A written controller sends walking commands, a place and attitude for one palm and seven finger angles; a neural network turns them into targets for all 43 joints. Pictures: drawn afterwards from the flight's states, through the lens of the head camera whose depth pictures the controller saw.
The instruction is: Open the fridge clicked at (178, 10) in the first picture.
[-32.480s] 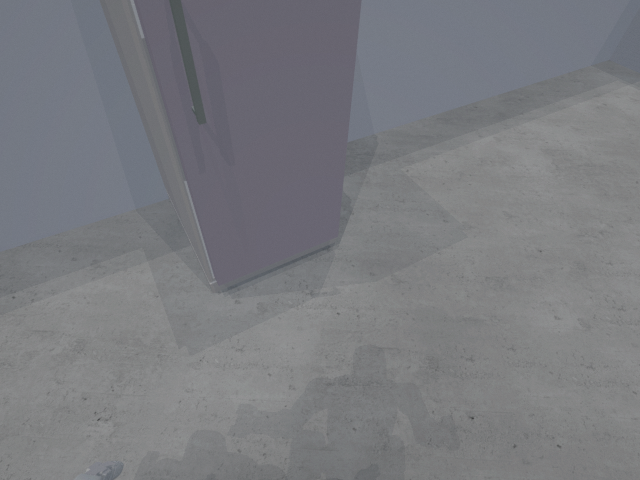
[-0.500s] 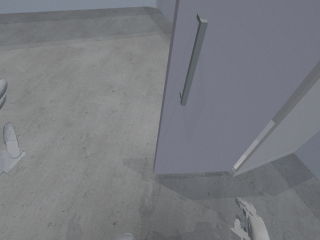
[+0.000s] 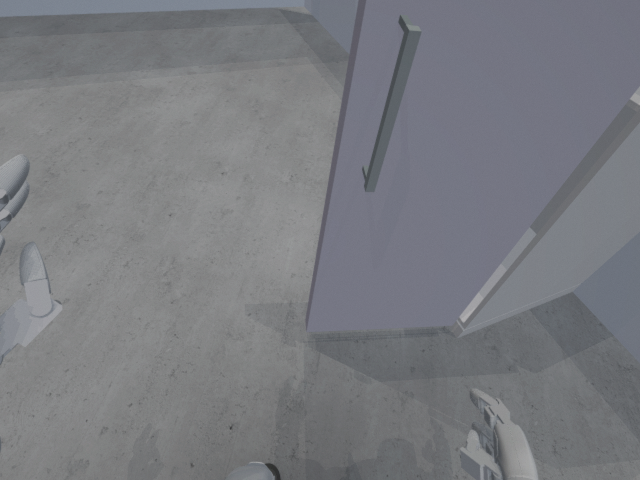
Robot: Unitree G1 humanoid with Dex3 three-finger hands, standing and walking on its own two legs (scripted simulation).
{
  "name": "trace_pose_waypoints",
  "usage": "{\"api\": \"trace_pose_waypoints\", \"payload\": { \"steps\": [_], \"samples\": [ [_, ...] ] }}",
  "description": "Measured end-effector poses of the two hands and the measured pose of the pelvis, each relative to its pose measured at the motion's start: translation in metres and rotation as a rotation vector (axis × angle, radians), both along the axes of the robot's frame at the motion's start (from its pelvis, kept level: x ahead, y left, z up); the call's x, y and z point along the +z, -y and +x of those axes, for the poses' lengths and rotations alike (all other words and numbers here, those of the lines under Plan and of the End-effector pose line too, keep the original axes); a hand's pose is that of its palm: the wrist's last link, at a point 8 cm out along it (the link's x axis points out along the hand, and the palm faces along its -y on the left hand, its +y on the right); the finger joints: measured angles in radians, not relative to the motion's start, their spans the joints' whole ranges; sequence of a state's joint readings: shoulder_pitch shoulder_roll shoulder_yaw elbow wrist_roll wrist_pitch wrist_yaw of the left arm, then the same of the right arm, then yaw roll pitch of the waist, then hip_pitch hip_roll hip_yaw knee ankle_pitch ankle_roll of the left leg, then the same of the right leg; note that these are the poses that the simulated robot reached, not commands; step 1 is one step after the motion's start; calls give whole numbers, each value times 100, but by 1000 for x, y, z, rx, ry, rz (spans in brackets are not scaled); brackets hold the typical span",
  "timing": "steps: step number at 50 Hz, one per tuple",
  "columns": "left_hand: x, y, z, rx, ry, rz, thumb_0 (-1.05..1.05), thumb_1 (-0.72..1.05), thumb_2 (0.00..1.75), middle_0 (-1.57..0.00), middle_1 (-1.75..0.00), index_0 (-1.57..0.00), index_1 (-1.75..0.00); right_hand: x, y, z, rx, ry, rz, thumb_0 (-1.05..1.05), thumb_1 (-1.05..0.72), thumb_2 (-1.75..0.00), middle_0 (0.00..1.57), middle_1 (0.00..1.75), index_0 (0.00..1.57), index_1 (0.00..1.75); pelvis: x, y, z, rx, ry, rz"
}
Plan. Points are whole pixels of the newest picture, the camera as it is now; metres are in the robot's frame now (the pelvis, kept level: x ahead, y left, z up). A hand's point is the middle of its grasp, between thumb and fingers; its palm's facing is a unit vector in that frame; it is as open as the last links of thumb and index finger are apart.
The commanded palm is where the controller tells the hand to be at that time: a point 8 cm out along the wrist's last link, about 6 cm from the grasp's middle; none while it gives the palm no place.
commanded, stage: step back with the hand held close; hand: left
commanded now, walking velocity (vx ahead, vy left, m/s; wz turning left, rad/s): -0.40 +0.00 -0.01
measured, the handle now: (384, 115) +0.62 -0.04 +0.14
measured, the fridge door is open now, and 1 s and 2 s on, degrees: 73 73 73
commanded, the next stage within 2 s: stop stepping back and stand still in 0.28 s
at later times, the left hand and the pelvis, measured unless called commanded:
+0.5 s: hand out of the picture +0.13 +0.33 +0.18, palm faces +0.36 -0.85 -0.38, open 7.4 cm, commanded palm +0.05 +0.36 +0.19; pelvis -0.09 +0.06 +0.01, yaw +0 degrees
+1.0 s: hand out of the picture +0.02 +0.39 +0.19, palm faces +0.35 -0.84 -0.41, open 7.4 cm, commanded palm -0.02 +0.43 +0.19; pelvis -0.18 +0.15 +0.01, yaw -5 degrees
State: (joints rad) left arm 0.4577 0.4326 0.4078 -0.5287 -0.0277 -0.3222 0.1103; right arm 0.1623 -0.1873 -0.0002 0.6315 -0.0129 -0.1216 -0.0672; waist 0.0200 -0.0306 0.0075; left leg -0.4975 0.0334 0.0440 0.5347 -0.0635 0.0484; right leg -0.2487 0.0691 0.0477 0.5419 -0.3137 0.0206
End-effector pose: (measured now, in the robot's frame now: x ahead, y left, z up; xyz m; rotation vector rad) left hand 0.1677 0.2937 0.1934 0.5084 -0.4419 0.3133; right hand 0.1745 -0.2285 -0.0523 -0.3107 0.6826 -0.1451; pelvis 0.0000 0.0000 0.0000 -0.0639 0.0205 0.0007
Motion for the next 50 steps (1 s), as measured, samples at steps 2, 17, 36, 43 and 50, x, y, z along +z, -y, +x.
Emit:
{"api": "trace_pose_waypoints", "payload": {
  "steps": [2, 17, 36, 43, 50],
  "samples": [
    [0, -4, -2, -24, 3, 0, 2, 89, 90, -21, -30, -21, -31, 5, -3, -5, -18, 20, -7, 1, -90, -90, 20, 30, 21, 30, 0, -6, -3, 4, 8, -6],
    [1, -41, -56, -41, 48, -23, 2, 89, 90, -21, -30, -21, -31, 13, -35, -65, -11, 31, -40, 1, -90, -90, 20, 30, 21, 30, -1, -43, -48, -44, 19, -13],
    [-3, -130, -139, 71, 96, -136, 1, 89, 90, -21, -31, -21, -31, -2, -105, -169, -24, -1, -50, 1, -90, -90, 20, 30, 21, 30, -9, -116, -136, -37, 41, 7],
    [-2, -134, -146, 12, -101, -136, 2, 90, 90, -20, -30, -20, -30, 19, -147, -204, -72, 53, 74, 1, -91, -90, 20, 30, 21, 30, 17, -132, -161, -67, 60, 14],
    [10, -140, -184, -18, -80, -15, 2, 89, 90, -21, -30, -21, -31, 3, -149, -223, -59, -8, 39, 1, -90, -90, 21, 30, 21, 30, 6, -147, -183, -94, 31, 46]
  ]
}}
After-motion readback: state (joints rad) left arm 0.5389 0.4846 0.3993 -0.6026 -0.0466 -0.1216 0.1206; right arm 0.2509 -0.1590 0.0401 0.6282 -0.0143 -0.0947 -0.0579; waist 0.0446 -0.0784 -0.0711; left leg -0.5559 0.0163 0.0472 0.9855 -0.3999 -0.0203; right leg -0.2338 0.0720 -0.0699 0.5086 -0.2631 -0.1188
